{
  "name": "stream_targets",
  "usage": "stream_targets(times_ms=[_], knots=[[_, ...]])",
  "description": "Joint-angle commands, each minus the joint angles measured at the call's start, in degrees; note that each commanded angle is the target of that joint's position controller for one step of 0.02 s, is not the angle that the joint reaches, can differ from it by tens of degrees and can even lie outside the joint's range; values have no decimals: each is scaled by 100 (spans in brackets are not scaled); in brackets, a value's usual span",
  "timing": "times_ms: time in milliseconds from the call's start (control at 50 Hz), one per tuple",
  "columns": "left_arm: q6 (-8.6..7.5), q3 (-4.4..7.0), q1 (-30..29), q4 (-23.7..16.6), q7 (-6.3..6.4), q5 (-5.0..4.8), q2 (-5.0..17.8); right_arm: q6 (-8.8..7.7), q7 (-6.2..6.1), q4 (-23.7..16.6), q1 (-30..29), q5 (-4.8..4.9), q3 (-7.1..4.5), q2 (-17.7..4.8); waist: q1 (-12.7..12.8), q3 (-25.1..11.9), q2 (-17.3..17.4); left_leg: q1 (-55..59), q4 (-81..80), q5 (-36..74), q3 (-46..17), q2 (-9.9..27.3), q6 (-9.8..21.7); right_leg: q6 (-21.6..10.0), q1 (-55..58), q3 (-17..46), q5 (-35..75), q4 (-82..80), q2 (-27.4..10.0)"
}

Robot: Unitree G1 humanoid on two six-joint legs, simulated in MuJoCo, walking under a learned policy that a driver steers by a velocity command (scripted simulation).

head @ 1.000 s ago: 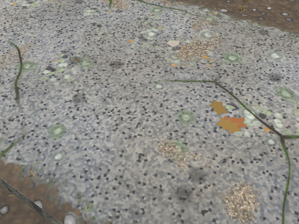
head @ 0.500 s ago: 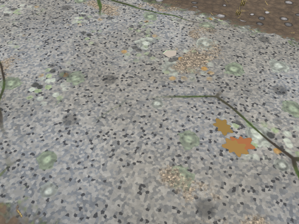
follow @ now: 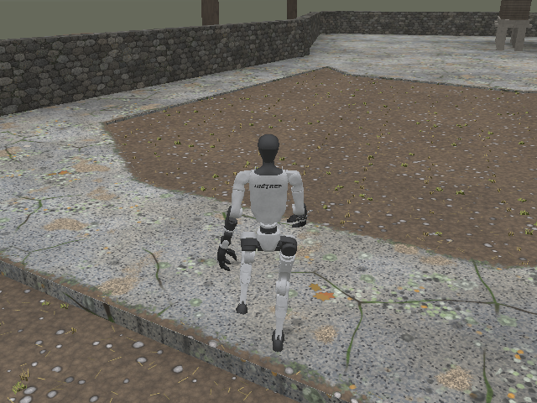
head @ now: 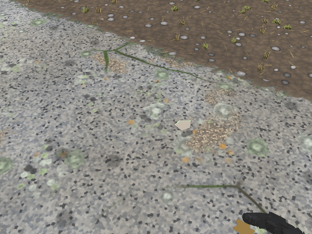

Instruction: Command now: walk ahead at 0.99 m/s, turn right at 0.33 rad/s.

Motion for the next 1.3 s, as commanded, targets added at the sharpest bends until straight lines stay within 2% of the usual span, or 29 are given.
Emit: stream_targets(times_ms=[20,80,140,180,200,220,240,280,300,380,440,520,560,580,600,620,640,680,760,900,940,1000,1020,1040,1060,1080,1120,1180,1300], knots=[[-333,-15,-914,-733,84,-87,349,-11,107,-433,-301,-1,0,-583,-362,1293,-28,1205,-2638,883,747,335,-412,-795,-1742,1449,1437,-3130,-641],[-410,152,-487,-774,136,-202,855,-103,209,-395,-784,139,73,-278,15,898,-100,2774,-4844,1943,911,-59,-477,-759,-627,1384,3037,-3559,-799],[-322,210,-144,-682,120,-177,1050,-98,69,-245,-760,90,-58,-650,96,456,-620,2859,-5812,1152,1092,-584,-372,-587,1588,1416,6302,-2254,-1053],[-256,287,-241,-706,107,-61,1272,-183,-154,57,550,97,-299,-1188,-619,-467,-960,4548,-6296,671,814,-529,-208,-336,1580,1492,6738,-6,-1100],[-249,298,-507,-874,92,-51,1129,-209,-288,303,1564,-3,-435,-1507,-1069,-974,-900,6066,-5966,263,462,59,-123,-306,418,1524,5467,1399,-911],[-283,112,-327,-1116,73,-74,285,-230,-358,454,2300,-267,-530,-1846,-978,-1710,161,7508,-5775,-1607,-1180,1432,96,-279,-1143,1238,2360,3269,-513],[-312,40,202,-1292,10,-375,171,-236,-243,577,2117,-308,-594,-2021,-541,-2309,1970,8092,-6968,-1908,-4282,2230,856,-54,-2448,1212,280,4614,75],[-237,48,-1129,-1401,42,-131,480,-237,-142,626,1434,-102,-460,-1040,-575,-488,350,6620,-7269,-1505,-2908,1586,921,-96,-3271,1150,1084,4659,-500],[-231,15,-1523,-1554,4,-35,402,-246,-128,770,1490,-110,-434,-903,-500,-61,-83,5983,-7351,-865,-2424,1360,880,-65,-3234,1109,1063,4423,-620],[-43,-136,-2182,-2272,-159,245,146,-356,-186,1281,1961,95,-380,-813,43,807,269,4809,-7783,15,-1900,1025,922,314,-3682,1077,496,3467,-1150],[-51,-275,-2849,-2671,-321,136,231,-352,-209,1036,1355,95,-485,-1175,232,1177,230,3067,-8431,36,-933,430,646,556,-2129,783,1793,1074,-1181],[-18,-142,-2693,-2456,-279,9,620,-352,-29,1027,1717,210,-654,-1807,175,871,146,3045,-8303,1435,-746,523,381,582,68,350,2665,129,-678],[-50,46,-1584,-2104,-84,116,938,-316,-9,1125,2024,164,-674,-1919,695,31,-188,3510,-6036,2883,-390,153,129,485,1392,194,1930,-143,-373],[-78,165,-605,-1963,52,231,1204,-320,-20,1100,1924,147,-643,-1802,1234,-529,-137,2620,-4310,2269,-311,-132,-4,425,2727,566,1426,95,-907],[-98,257,397,-1897,169,374,1709,-317,-65,876,1801,22,-442,-922,1381,-1140,-1359,1748,-1877,-1542,-117,-482,-52,469,3377,2514,-672,-322,-2556],[-60,307,-147,-2049,148,353,2002,-292,-102,540,2550,464,-388,-780,648,-1749,-2456,912,-644,-1428,-140,-684,-13,33,3307,5761,-1682,-2208,-3508],[-25,241,-926,-2107,126,258,1459,-171,-155,644,2096,290,-398,-1033,410,-745,-1415,438,-367,-736,54,-207,7,-143,2581,5172,-2327,-2272,-3182],[-86,77,-1379,-1979,57,170,768,-39,-31,674,1490,104,-389,-1021,241,266,-586,624,-897,-193,170,170,-71,-111,1281,3150,-305,-2037,-2611],[-267,-15,-1106,-1414,22,-53,370,293,161,447,914,14,-344,-746,-91,847,-594,599,-1411,-64,193,438,-168,176,650,1127,1805,-2432,-2133],[-330,55,-1026,-1053,122,-27,844,305,399,-65,-457,27,-184,-860,-208,1316,-202,1745,-4238,1600,1379,45,204,443,708,-1105,4595,-2936,-1656],[-246,126,-770,-1035,184,-12,1206,291,373,19,-284,64,-210,-1002,-340,991,-403,2334,-4534,1369,1760,-418,404,528,1407,-1226,7296,-2177,-1748],[53,279,-1237,-1270,266,76,1698,260,194,655,2071,90,-499,-1602,-1562,-219,-678,4824,-4814,439,1453,-842,786,395,1206,-978,8642,1084,-2065],[106,278,-1284,-1296,203,102,1593,261,46,957,2716,101,-669,-1859,-1721,-423,-166,6072,-5229,108,973,-822,940,452,183,-965,6055,3184,-1590],[62,27,-1326,-1527,101,193,587,323,-48,940,2102,196,-752,-2230,-977,196,1243,6350,-5175,643,-543,16,1110,593,-1826,-778,184,5418,-546],[-56,-8,-985,-2257,77,30,733,384,-45,583,1858,33,-846,-2766,-541,-1101,1525,7913,-6437,-231,-3568,1003,2307,745,-3551,484,-273,6411,-221],[-220,-31,-1530,-2304,77,95,1006,394,-110,498,1901,61,-846,-2502,-772,-823,400,7519,-7471,-1290,-4244,1234,2108,703,-3949,971,271,5948,-577],[-254,-79,-1830,-2241,93,137,989,259,-177,714,1655,95,-712,-2007,-239,485,-575,5612,-7695,-709,-3408,868,1652,727,-3416,959,667,4727,-1001],[119,-136,-1736,-2210,81,289,855,3,-181,726,1463,160,-559,-1704,206,862,-654,3885,-7760,316,-2320,264,1520,979,-2494,919,404,3639,-1282],[167,-328,-3326,-2751,-86,49,494,-115,-97,831,1736,214,-626,-1816,-356,1016,-56,3319,-7866,1631,-1562,-412,930,976,-1478,483,3019,622,-953]])
Keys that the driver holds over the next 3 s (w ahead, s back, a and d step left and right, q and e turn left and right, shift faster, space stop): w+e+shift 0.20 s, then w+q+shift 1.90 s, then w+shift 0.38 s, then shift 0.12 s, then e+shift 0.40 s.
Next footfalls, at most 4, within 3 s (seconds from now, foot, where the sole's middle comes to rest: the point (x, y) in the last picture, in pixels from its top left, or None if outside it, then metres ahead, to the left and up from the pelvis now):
0.20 left None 0.38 0.11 -0.75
0.58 right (209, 201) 0.72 -0.20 -0.75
1.02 left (155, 137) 1.10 0.05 -0.75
1.44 right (144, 86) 1.55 0.13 -0.75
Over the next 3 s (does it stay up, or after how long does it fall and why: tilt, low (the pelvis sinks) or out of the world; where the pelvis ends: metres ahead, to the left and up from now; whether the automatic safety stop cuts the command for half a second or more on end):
stays up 1.68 1.22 0.02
